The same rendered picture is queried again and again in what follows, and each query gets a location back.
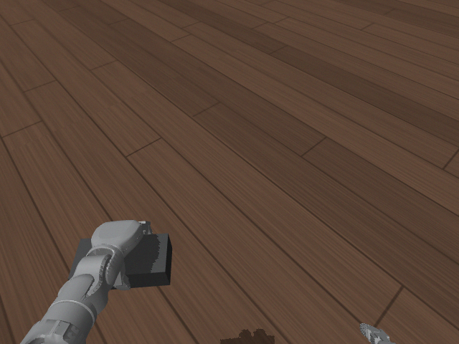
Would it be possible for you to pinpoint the carton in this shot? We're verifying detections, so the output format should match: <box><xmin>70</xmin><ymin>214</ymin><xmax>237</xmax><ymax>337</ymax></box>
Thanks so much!
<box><xmin>68</xmin><ymin>233</ymin><xmax>172</xmax><ymax>290</ymax></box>

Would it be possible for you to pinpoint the left robot arm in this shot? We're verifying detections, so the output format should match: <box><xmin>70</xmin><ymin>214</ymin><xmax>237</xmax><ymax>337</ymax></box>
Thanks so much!
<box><xmin>20</xmin><ymin>244</ymin><xmax>124</xmax><ymax>344</ymax></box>

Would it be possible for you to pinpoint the left robot hand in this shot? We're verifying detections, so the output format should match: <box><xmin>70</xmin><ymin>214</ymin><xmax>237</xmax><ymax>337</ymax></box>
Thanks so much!
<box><xmin>91</xmin><ymin>220</ymin><xmax>153</xmax><ymax>290</ymax></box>

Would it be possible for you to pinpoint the right robot hand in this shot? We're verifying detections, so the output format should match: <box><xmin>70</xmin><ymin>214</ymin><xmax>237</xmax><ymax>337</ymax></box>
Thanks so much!
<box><xmin>359</xmin><ymin>323</ymin><xmax>396</xmax><ymax>344</ymax></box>

